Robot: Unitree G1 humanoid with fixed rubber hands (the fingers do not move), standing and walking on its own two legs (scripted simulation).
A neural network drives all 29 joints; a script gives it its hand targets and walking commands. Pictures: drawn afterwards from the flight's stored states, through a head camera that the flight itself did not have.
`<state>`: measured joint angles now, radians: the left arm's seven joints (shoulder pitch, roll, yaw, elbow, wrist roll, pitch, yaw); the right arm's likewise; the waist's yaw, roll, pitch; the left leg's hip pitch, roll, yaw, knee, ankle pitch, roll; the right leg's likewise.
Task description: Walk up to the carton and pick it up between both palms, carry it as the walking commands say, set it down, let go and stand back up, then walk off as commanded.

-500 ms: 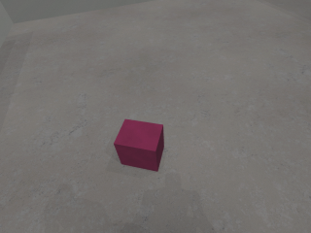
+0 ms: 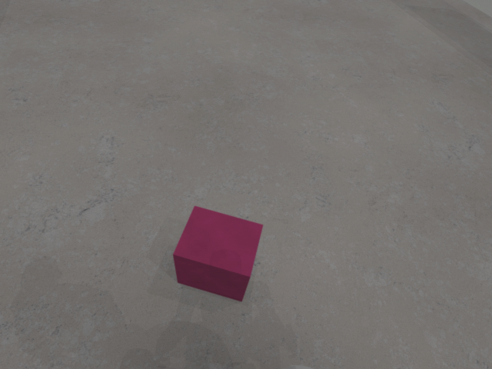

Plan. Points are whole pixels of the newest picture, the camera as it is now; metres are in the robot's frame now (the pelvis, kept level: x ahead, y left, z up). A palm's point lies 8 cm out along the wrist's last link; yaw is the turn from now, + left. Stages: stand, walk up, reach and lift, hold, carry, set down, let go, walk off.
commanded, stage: walk up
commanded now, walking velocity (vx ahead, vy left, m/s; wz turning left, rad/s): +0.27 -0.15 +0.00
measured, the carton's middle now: (218, 254) +0.62 +0.05 -0.65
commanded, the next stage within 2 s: none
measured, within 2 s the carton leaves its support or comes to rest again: neither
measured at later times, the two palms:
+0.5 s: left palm out of the picture +0.16 +0.15 -0.13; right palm out of the picture +0.06 -0.30 -0.16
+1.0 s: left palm out of the picture +0.09 +0.26 -0.16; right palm (358, 343) +0.21 -0.21 -0.12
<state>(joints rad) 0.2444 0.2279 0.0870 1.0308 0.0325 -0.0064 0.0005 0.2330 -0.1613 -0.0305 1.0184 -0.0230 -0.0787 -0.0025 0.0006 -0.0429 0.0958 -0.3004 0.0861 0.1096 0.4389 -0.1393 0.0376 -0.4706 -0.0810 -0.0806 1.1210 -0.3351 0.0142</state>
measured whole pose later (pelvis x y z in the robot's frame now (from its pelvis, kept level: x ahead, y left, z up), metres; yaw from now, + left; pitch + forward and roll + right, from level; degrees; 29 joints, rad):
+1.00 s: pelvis +0.11 +0.02 +0.00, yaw +2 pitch -1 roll -2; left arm 0.28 0.22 0.07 1.05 0.02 0.05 0.03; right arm 0.15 -0.16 -0.01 0.99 -0.02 0.00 -0.01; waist 0.04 -0.06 0.06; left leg -0.23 0.03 0.03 0.48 -0.24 0.02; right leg -0.28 -0.09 -0.02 0.68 -0.47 0.03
